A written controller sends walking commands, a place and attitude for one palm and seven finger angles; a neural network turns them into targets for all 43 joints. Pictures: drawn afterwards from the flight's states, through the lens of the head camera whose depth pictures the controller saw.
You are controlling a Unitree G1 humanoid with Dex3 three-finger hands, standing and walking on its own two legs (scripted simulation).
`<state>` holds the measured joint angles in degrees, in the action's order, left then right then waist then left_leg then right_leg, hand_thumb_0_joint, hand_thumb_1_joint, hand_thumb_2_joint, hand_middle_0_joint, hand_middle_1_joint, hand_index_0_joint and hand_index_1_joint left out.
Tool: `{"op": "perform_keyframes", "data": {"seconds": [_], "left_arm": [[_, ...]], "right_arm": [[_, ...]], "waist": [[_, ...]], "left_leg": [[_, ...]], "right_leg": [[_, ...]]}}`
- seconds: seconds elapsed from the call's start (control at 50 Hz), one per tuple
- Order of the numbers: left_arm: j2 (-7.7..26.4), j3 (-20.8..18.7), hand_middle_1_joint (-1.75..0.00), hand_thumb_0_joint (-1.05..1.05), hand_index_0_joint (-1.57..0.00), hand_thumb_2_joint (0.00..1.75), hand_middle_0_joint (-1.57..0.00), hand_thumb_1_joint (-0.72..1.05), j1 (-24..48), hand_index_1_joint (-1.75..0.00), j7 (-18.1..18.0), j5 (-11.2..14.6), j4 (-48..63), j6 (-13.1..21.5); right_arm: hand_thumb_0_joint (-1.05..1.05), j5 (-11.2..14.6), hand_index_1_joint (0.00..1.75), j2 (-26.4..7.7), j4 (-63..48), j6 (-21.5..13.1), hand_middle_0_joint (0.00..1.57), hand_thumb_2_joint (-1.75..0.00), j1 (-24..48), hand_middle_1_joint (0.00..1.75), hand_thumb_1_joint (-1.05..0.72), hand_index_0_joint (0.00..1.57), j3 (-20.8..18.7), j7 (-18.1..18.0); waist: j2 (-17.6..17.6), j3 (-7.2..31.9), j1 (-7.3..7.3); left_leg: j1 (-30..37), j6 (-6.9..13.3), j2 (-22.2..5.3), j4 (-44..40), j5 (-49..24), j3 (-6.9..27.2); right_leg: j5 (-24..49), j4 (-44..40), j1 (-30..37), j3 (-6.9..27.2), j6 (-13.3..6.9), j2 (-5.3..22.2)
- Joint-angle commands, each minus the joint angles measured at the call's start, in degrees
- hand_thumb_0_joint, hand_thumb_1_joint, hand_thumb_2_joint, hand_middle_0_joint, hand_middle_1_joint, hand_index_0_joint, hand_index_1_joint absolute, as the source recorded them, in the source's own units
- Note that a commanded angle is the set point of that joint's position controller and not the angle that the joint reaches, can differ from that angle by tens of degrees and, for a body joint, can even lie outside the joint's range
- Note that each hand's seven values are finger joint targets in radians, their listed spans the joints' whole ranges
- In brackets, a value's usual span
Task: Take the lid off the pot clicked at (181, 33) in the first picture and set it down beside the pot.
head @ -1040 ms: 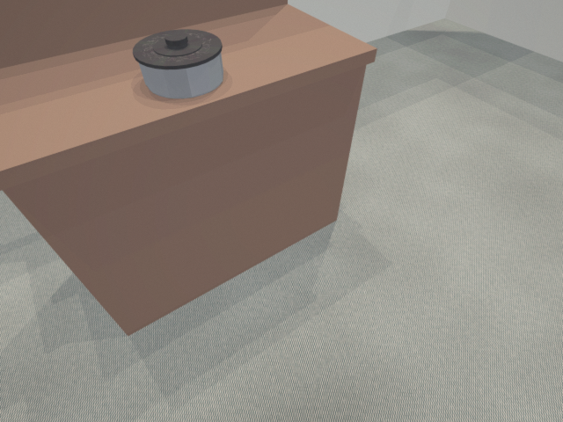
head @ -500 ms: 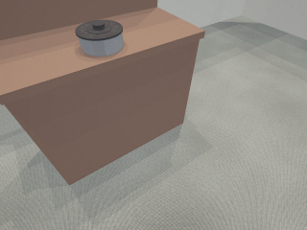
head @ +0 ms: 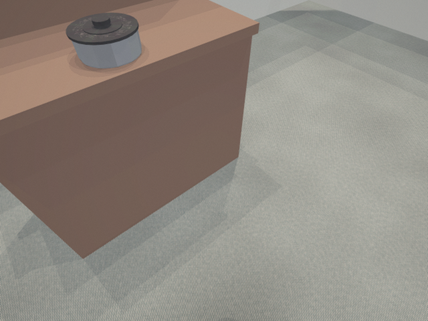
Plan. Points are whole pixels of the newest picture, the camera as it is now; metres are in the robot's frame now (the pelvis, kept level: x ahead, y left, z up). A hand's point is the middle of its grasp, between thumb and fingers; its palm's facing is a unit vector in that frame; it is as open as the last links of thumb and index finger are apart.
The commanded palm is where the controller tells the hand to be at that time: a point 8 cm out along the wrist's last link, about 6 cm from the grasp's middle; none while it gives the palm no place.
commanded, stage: walk to a spot facing it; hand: left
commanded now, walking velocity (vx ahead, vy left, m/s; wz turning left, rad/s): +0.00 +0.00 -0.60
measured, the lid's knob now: (101, 20) +0.85 +0.40 +0.16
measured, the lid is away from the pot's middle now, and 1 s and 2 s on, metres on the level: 0.00 0.00 0.00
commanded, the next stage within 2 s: none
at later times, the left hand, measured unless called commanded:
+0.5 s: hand out of the picture +0.06 +0.16 -0.14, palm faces -0.13 -0.96 -0.24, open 7.4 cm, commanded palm none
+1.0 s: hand (169, 208) +0.42 +0.16 -0.16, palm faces -0.50 -0.84 -0.21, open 7.4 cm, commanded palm none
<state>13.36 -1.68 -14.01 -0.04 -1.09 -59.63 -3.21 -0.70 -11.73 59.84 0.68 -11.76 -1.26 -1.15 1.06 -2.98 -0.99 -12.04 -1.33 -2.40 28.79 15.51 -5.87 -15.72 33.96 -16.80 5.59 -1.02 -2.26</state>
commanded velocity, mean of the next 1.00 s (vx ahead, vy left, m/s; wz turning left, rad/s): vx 0.28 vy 0.00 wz -0.59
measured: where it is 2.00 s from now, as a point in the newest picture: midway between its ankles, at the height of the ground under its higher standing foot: (238, 267)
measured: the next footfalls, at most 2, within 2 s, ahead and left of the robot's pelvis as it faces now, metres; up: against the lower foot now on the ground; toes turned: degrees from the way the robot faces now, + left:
left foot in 0.74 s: +0.26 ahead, +0.08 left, +0.00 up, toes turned -24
right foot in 1.28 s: +0.40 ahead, -0.18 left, +0.00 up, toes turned -51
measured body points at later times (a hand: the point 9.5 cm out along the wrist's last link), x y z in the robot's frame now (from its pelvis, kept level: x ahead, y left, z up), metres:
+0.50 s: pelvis +0.05 -0.03 +0.02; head +0.07 -0.05 +0.46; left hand +0.07 +0.21 -0.12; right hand +0.11 -0.30 -0.13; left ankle +0.10 +0.13 -0.66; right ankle +0.01 -0.09 -0.73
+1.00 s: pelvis +0.25 +0.01 +0.01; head +0.28 +0.02 +0.46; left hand +0.45 +0.20 -0.14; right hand +0.12 -0.19 -0.12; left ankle +0.22 +0.10 -0.73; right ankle +0.20 -0.13 -0.63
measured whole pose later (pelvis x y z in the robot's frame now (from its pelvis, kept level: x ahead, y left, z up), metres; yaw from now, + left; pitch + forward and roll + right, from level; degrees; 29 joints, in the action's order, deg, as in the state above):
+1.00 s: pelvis +0.25 +0.01 +0.01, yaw -35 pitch +1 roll -1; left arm 15.5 -6.1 -14.5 2.0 -2.2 -53.3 -1.3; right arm -0.4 -8.8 56.1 -5.0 -22.0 -1.1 -1.6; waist 3.2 -1.1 -1.6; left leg -3.2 3.2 0.3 20.2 18.1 -11.6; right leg -8.7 69.5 -38.8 0.6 -0.2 1.8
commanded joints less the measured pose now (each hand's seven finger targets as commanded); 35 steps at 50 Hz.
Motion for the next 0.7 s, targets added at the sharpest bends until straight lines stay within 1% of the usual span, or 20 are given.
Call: {"op": "perform_keyframes", "data": {"seconds": [0.0, 0.02, 0.04, 0.06, 0.08, 0.1, 0.12, 0.14, 0.16, 0.18, 0.24, 0.32, 0.34, 0.42, 0.52, 0.6, 0.62, 0.64, 0.66, 0.68], "left_arm": [[5.2, -2.5, -0.30, 0.00, -0.20, 0.90, -0.20, 0.90, -1.8, -0.30, 0.4, -0.1, 5.6, 0.8], [4.9, -2.6, -0.30, 0.00, -0.20, 0.90, -0.20, 0.90, -2.9, -0.30, 0.5, 0.0, 5.8, 0.8], [5.1, -2.8, -0.30, 0.00, -0.20, 0.90, -0.20, 0.90, -4.8, -0.30, 0.6, -0.1, 5.7, 0.9], [5.3, -3.1, -0.30, 0.00, -0.20, 0.90, -0.20, 0.90, -7.3, -0.30, 0.6, -0.2, 5.2, 1.3], [9.2, -3.9, -0.30, 0.00, -0.20, 0.90, -0.20, 0.90, -9.5, -0.30, 0.3, -0.8, 5.0, 2.1], [14.3, -4.7, -0.30, 0.00, -0.20, 0.90, -0.20, 0.90, -11.0, -0.30, -0.4, -0.8, 5.3, 2.3], [12.8, -4.6, -0.30, 0.00, -0.20, 0.90, -0.20, 0.90, -11.6, -0.30, -1.0, 0.1, 5.7, 2.4], [11.2, -4.5, -0.30, 0.00, -0.20, 0.90, -0.20, 0.90, -8.3, -0.30, -1.1, 0.1, 6.4, 2.6], [9.6, -4.2, -0.30, 0.00, -0.20, 0.90, -0.20, 0.90, -6.2, -0.30, -1.0, 0.2, 7.1, 2.9], [8.9, -3.9, -0.30, 0.00, -0.20, 0.90, -0.20, 0.90, -4.9, -0.30, -0.7, 0.3, 8.0, 3.5], [8.3, -4.0, -0.30, 0.00, -0.20, 0.90, -0.20, 0.90, -8.7, -0.30, -0.4, 0.4, 7.4, 5.1], [7.0, -4.0, -0.30, 0.00, -0.20, 0.90, -0.20, 0.90, -12.2, -0.30, -0.2, 0.2, 6.9, 5.9], [7.3, -4.0, -0.30, 0.00, -0.20, 0.90, -0.20, 0.90, -12.9, -0.30, -0.2, 0.2, 6.9, 6.0], [6.7, -3.9, -0.30, 0.00, -0.20, 0.90, -0.20, 0.90, -14.7, -0.30, -0.3, -0.1, 6.7, 6.4], [7.5, -4.1, -0.30, 0.00, -0.20, 0.90, -0.20, 0.90, -14.8, -0.30, -0.7, -0.4, 6.8, 6.5], [8.3, -4.4, -0.30, 0.00, -0.20, 0.90, -0.20, 0.90, -13.5, -0.30, -1.1, -0.6, 7.3, 6.4], [8.5, -4.6, -0.30, 0.00, -0.20, 0.90, -0.20, 0.90, -12.4, -0.30, -1.1, -0.6, 7.6, 6.3], [8.8, -4.8, -0.30, 0.00, -0.20, 0.90, -0.20, 0.90, -10.5, -0.30, -1.1, -0.6, 7.9, 6.3], [8.8, -5.0, -0.30, 0.00, -0.20, 0.90, -0.20, 0.90, -7.9, -0.30, -1.0, -0.3, 8.7, 6.2], [7.2, -5.1, -0.30, 0.00, -0.20, 0.90, -0.20, 0.90, -6.7, -0.30, -0.5, 0.0, 9.2, 6.3]], "right_arm": [[0.00, -0.3, 0.30, -12.0, -5.6, -1.0, 0.20, -0.90, 0.4, 0.30, -0.90, 0.20, -3.8, -0.9], [0.00, -0.4, 0.30, -11.8, -6.3, -0.9, 0.20, -0.90, 1.2, 0.30, -0.90, 0.20, -3.9, -0.8], [0.00, -0.4, 0.30, -11.7, -7.0, -0.8, 0.20, -0.90, 2.2, 0.30, -0.90, 0.20, -4.1, -0.7], [0.00, -0.4, 0.30, -11.2, -7.4, -0.5, 0.20, -0.90, 3.0, 0.30, -0.90, 0.20, -4.2, -0.7], [0.00, -0.1, 0.30, -8.3, -8.3, 0.0, 0.20, -0.90, 2.1, 0.30, -0.90, 0.20, -3.7, -0.3], [0.00, -0.2, 0.30, -4.8, -10.4, 0.3, 0.20, -0.90, 3.2, 0.30, -0.90, 0.20, -2.7, 0.2], [0.00, -0.5, 0.30, -7.6, -10.6, 0.6, 0.20, -0.90, 5.0, 0.30, -0.90, 0.20, -3.1, 0.2], [0.00, -0.5, 0.30, -7.9, -10.4, 0.6, 0.20, -0.90, 4.8, 0.30, -0.90, 0.20, -3.5, 0.6], [0.00, -0.6, 0.30, -7.8, -10.1, 0.1, 0.20, -0.90, 4.6, 0.30, -0.90, 0.20, -3.6, 0.8], [0.00, -0.8, 0.30, -7.8, -9.9, -0.4, 0.20, -0.90, 3.9, 0.30, -0.90, 0.20, -3.6, 1.2], [0.00, -1.1, 0.30, -6.5, -9.6, -0.9, 0.20, -0.90, 3.6, 0.30, -0.90, 0.20, -3.7, 1.7], [0.00, -1.1, 0.30, -6.2, -11.2, -1.3, 0.20, -0.90, 5.5, 0.30, -0.90, 0.20, -3.6, 1.6], [0.00, -1.1, 0.30, -6.0, -11.6, -1.5, 0.20, -0.90, 6.1, 0.30, -0.90, 0.20, -3.5, 1.7], [0.00, -0.9, 0.30, -5.6, -13.7, -2.0, 0.20, -0.90, 9.2, 0.30, -0.90, 0.20, -3.3, 1.7], [0.00, -0.5, 0.30, -5.0, -15.8, -2.8, 0.20, -0.90, 11.7, 0.30, -0.90, 0.20, -3.1, 1.8], [0.00, 0.2, 0.30, -4.6, -17.2, -3.7, 0.20, -0.90, 11.8, 0.30, -0.90, 0.20, -3.0, 1.8], [0.00, 0.4, 0.30, -4.6, -17.2, -3.9, 0.20, -0.90, 10.5, 0.30, -0.90, 0.20, -3.0, 1.7], [0.00, 0.4, 0.30, -4.9, -16.4, -4.3, 0.20, -0.90, 7.1, 0.30, -0.90, 0.20, -3.1, 1.5], [0.00, 0.5, 0.30, -5.9, -14.5, -4.5, 0.20, -0.90, 0.4, 0.30, -0.90, 0.20, -3.3, 0.9], [0.00, 0.4, 0.30, -9.0, -11.7, -4.7, 0.20, -0.90, -8.8, 0.30, -0.90, 0.20, -4.1, 0.1]], "waist": [[-10.8, 1.3, -0.47], [-11.0, 1.3, -1.00], [-9.5, 1.9, -2.02], [-5.3, 2.1, -3.38], [9.0, 2.8, -4.03], [20.9, 1.2, -4.48], [15.8, -0.1, -4.88], [15.1, -2.8, -3.00], [8.3, -2.9, -1.59], [5.1, -2.0, -0.65], [1.9, 2.2, -1.22], [5.1, 2.4, -1.86], [4.0, 2.9, -2.22], [5.4, 1.3, -2.79], [5.0, 1.3, -3.37], [7.0, 1.3, -3.32], [7.6, 1.4, -2.46], [6.9, 2.2, -0.63], [6.3, 3.7, 2.68], [1.5, 7.6, 6.18]], "left_leg": [[0.4, 9.6, -17.2, -10.0, -7.9, 10.7], [-0.3, 9.5, -17.2, -8.1, -9.6, 9.0], [-1.3, 8.4, -16.5, -4.6, -9.7, 6.8], [-3.6, 6.1, -13.8, 2.4, -8.1, 3.9], [-10.9, 1.5, -5.9, 16.6, 6.6, -2.3], [-23.2, -0.9, 1.0, 30.5, 20.6, -1.2], [-23.3, 0.1, -0.2, 35.1, 16.4, 6.5], [-25.2, 0.5, -1.7, 36.6, 11.5, 7.5], [-24.6, 0.3, -2.5, 37.4, 7.5, 7.9], [-23.5, -0.1, -2.8, 36.6, 4.2, 7.8], [-23.5, -0.9, -2.1, 34.3, -0.4, 7.0], [-27.8, -1.7, -2.0, 33.2, -1.8, 7.4], [-28.2, -1.8, -2.0, 32.3, -2.0, 7.5], [-29.7, -2.2, -1.8, 29.3, -2.0, 7.7], [-26.3, -1.7, -0.2, 22.4, -0.2, 7.2], [-18.3, -0.7, 1.5, 14.1, 2.7, 7.0], [-14.7, -0.4, 2.0, 10.9, 3.1, 6.9], [-7.6, -0.1, 2.1, 5.4, 1.5, 6.9], [4.3, 0.7, 2.8, -0.7, -2.1, 6.9], [18.5, 1.7, -1.3, -3.2, -0.8, 10.6]], "right_leg": [[-8.8, 11.5, -4.8, -4.6, 1.0, 2.2], [-9.2, 10.4, -3.7, -4.8, 1.0, 3.1], [-6.4, 7.2, -1.6, -4.8, 0.8, 3.4], [0.1, -0.4, 2.2, -3.4, 0.4, 3.6], [2.2, -12.2, 6.5, 10.5, -2.3, 10.5], [0.8, -21.4, 8.2, 29.6, -6.8, 21.0], [-9.0, -24.7, 5.4, 30.5, -6.0, 18.9], [-15.5, -25.8, 3.9, 28.4, -5.4, 16.8], [-16.0, -24.3, 3.3, 27.0, -6.6, 15.7], [-14.0, -23.3, 3.4, 24.1, -7.7, 14.2], [-7.4, -22.0, 9.0, 20.3, -8.1, 11.4], [-4.7, -22.1, 13.3, 21.4, -8.9, 10.8], [-3.6, -21.7, 14.3, 21.6, -9.2, 10.9], [-0.4, -21.6, 14.4, 23.8, -10.9, 11.0], [4.8, -20.0, 14.6, 25.1, -11.9, 10.8], [13.5, -16.3, 12.5, 25.5, -11.6, 10.5], [15.6, -14.8, 11.2, 25.3, -11.0, 10.0], [15.7, -11.7, 7.5, 24.1, -9.8, 8.9], [15.0, -6.1, 0.4, 21.5, -7.9, 5.8], [12.1, 4.1, -7.0, 17.7, -6.2, 1.2]]}}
